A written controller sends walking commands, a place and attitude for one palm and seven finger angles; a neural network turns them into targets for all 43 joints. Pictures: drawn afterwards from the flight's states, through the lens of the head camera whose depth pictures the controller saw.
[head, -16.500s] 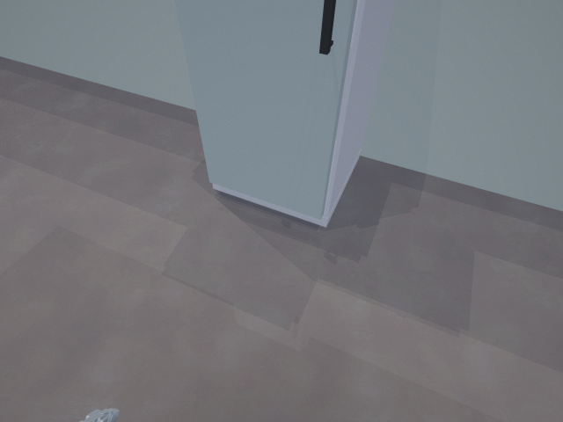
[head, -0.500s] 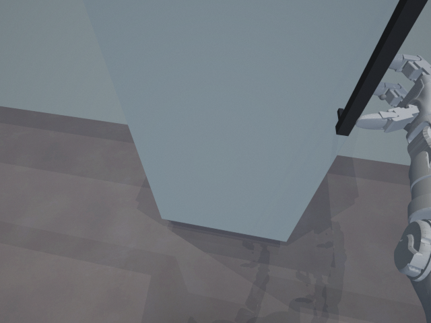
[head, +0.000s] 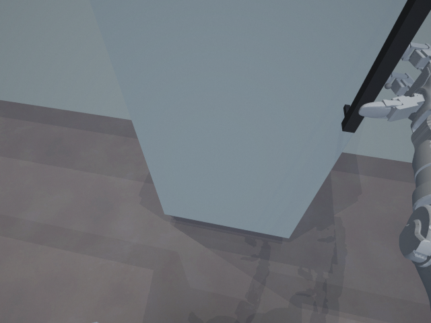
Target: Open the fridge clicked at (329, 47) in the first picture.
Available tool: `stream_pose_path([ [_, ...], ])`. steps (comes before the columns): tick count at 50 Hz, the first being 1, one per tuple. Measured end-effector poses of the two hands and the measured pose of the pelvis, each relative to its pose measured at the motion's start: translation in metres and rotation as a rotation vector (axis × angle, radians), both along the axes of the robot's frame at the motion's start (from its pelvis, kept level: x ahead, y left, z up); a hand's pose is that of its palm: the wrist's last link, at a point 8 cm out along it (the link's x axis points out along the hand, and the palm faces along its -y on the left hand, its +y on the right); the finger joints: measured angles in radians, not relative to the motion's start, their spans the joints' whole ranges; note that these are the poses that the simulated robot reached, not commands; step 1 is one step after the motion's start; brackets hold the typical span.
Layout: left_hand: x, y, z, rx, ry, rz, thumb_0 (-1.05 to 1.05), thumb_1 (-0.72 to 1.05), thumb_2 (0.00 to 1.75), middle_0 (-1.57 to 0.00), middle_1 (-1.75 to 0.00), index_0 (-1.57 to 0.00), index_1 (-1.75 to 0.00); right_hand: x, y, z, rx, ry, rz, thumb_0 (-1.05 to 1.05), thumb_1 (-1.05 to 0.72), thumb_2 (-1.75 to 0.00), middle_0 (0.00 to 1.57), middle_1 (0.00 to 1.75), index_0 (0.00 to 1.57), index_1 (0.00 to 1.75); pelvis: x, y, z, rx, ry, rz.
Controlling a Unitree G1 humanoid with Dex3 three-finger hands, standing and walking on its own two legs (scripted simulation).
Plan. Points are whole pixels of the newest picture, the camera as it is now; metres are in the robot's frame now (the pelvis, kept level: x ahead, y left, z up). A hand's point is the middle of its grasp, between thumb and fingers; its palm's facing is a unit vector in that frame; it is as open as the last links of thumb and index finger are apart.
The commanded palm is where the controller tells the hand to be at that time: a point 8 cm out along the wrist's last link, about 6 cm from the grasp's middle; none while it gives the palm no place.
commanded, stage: feel for the door with the fingertips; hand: right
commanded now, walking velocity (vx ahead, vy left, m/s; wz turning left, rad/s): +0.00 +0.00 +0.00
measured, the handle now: (381, 57) +0.54 -0.19 +0.23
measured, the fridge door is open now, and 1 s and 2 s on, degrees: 0 0 0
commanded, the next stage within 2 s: slide the fingers in behind the handle in 0.10 s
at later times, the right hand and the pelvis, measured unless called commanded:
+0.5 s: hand (389, 87) +0.50 -0.21 +0.20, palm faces +0.04 +1.00 +0.01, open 13.8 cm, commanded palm +0.47 -0.26 +0.20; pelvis -0.01 +0.00 +0.00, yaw +1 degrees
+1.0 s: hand (376, 89) +0.49 -0.18 +0.20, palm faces +0.05 +1.00 +0.01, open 14.0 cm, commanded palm +0.47 -0.23 +0.20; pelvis +0.00 +0.00 +0.00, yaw +0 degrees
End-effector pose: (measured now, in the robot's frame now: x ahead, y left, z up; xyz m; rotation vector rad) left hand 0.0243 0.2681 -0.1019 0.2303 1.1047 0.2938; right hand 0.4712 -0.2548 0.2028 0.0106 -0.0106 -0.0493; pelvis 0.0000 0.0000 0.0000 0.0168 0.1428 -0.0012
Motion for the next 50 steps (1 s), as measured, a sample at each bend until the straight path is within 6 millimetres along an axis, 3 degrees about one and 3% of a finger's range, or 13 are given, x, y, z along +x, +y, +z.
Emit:
stream_pose_path([
  [16,-0.029,-0.001,-0.001,0.005,0.066,0.02,0.01,0.9,0.9,-0.2,-0.3,-0.2,-0.3,0.005,-0.004,0.001,-0.004,0.006,0.001,-0.01,0.5,-0.3,0.36,1.24,0.35,1.24,-0.006,-0.001,-0.002,0.004,0.022,-0.005],
  [25,-0.033,-0.004,-0.001,-0.002,0.061,0.037,0.01,0.9,0.9,-0.2,-0.3,-0.2,-0.3,0.002,-0.005,-0.004,0.001,-0.002,0.006,-0.01,0.5,-0.3,0.33,1.23,0.33,1.21,-0.005,-0.003,-0.002,0.004,0.019,0.009],
  [31,-0.024,-0.006,-0.001,-0.008,0.044,0.03,0.01,0.9,0.9,-0.2,-0.3,-0.2,-0.3,-0.002,-0.005,-0.008,0.0,-0.012,0.008,-0.01,0.5,-0.3,0.31,1.21,0.31,1.2,-0.003,-0.004,-0.001,0.004,0.011,0.01],
  [44,0.023,-0.012,0.0,-0.028,-0.065,-0.028,0.01,0.9,0.9,-0.2,-0.3,-0.2,-0.3,-0.007,0.013,-0.005,0.009,-0.006,0.001,-0.01,0.5,-0.3,0.3,1.2,0.3,1.2,0.003,-0.004,0.0,0.002,-0.014,0.002],
  [50,0.033,-0.012,0.0,-0.031,-0.083,-0.041,0.01,0.9,0.9,-0.2,-0.3,-0.2,-0.3,-0.005,0.018,-0.005,0.002,0.001,0.003,-0.01,0.5,-0.3,0.3,1.2,0.3,1.2,0.003,-0.002,0.0,0.0,-0.015,-0.001],
])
